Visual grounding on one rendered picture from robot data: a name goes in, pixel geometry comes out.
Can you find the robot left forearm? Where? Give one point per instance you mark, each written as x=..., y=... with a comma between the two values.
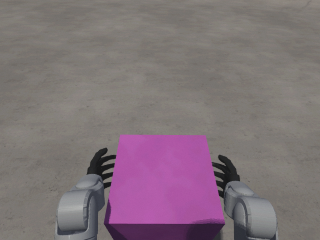
x=77, y=210

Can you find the robot right forearm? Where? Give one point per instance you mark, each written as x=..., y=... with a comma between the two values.
x=254, y=217

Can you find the robot right hand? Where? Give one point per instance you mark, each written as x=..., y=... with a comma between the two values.
x=230, y=173

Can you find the carton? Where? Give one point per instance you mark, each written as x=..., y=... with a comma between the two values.
x=163, y=187

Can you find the robot left hand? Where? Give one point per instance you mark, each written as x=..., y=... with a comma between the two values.
x=97, y=168

